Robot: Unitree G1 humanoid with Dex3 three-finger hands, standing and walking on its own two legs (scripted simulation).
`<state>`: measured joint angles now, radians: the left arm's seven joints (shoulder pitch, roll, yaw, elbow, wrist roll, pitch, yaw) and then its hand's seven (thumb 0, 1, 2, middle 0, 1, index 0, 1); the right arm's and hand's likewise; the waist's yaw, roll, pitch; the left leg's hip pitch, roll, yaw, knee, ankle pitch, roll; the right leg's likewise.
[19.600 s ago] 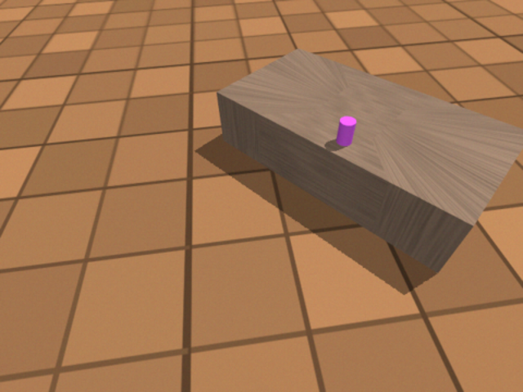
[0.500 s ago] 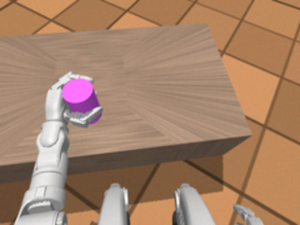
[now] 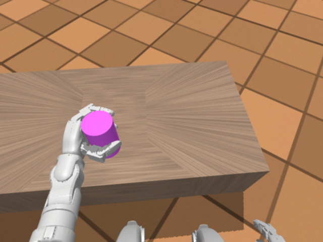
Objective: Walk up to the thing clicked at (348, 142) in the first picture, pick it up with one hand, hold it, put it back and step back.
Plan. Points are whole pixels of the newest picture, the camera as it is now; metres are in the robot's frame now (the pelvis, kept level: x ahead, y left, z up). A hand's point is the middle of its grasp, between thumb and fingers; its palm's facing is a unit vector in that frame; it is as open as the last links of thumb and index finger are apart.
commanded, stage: lift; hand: left
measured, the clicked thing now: (102, 135) +0.37 +0.16 +0.04
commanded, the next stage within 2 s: hold in 0.54 s
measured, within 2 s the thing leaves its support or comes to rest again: neither
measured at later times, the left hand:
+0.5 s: hand (101, 129) +0.37 +0.15 +0.08, palm faces -0.04 -1.00 -0.01, open 9.5 cm
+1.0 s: hand (100, 129) +0.36 +0.15 +0.09, palm faces -0.05 -1.00 +0.00, open 9.5 cm
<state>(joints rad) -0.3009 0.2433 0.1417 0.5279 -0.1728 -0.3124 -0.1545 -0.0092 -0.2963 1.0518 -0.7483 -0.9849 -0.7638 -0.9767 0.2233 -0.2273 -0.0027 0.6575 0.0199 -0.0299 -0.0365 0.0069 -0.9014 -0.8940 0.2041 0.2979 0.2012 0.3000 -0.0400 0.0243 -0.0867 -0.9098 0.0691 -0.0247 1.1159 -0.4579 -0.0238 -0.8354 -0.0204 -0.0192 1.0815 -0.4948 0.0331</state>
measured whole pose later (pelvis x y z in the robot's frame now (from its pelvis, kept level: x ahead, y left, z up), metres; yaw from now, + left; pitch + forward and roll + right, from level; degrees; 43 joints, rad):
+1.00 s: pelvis +0.02 +0.00 +0.04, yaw +0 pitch +7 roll -1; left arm -0.19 0.20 0.13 0.49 -0.19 -0.33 -0.19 -0.01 -0.29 1.05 -0.74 -0.99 -0.76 -0.98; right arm 0.23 -0.23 -0.01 0.68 0.01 -0.02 -0.05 0.01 -0.90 -0.89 0.20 0.30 0.20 0.30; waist -0.03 0.02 -0.04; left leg -0.58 0.07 0.00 0.85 -0.39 -0.03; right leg -0.52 -0.02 -0.01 0.83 -0.42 0.03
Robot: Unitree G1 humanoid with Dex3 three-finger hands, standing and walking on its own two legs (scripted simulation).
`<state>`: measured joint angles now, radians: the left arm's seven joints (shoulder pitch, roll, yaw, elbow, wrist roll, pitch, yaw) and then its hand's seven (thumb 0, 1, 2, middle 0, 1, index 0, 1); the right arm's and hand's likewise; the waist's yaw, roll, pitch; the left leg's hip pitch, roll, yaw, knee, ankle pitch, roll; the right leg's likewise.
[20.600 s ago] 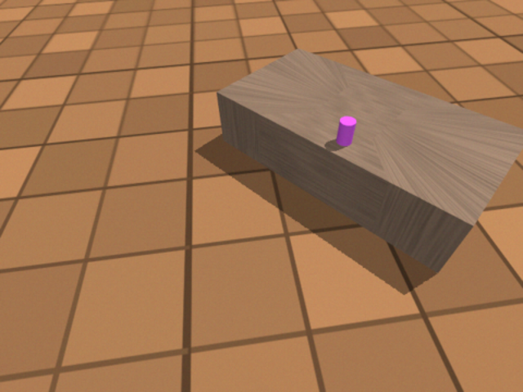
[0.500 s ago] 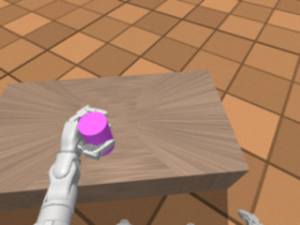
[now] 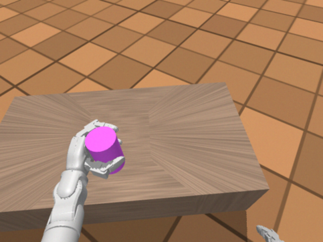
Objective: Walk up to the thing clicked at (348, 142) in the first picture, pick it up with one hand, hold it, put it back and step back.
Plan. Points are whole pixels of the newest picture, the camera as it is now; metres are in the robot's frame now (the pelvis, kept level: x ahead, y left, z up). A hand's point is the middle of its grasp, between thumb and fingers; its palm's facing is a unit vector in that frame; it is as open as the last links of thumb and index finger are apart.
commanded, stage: hold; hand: left
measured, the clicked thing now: (106, 151) +0.34 +0.15 +0.05
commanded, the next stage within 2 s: none
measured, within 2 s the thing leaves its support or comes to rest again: neither
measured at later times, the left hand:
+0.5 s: hand (102, 153) +0.32 +0.16 +0.06, palm faces -0.06 -1.00 +0.00, open 9.5 cm
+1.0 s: hand (103, 153) +0.32 +0.16 +0.06, palm faces -0.06 -1.00 +0.00, open 9.5 cm
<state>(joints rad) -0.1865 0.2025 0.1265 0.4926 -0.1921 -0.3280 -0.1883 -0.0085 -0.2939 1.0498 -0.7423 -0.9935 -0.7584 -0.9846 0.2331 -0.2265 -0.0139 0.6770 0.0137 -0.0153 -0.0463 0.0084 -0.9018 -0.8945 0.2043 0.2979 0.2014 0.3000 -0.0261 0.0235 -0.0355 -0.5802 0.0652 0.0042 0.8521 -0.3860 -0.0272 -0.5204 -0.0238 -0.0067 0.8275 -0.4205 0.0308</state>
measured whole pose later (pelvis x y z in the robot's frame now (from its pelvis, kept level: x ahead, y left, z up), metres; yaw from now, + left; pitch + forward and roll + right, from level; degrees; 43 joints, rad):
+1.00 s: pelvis +0.00 +0.00 +0.01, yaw +0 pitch +5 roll -1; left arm -0.18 0.20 0.13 0.50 -0.20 -0.33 -0.22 -0.01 -0.29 1.05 -0.74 -1.00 -0.75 -0.99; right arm 0.23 -0.22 -0.01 0.68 0.02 -0.03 -0.05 0.01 -0.89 -0.90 0.20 0.30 0.20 0.30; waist -0.02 0.01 -0.02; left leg -0.52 0.06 0.01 0.80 -0.36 -0.02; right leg -0.47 -0.03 0.00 0.78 -0.39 0.03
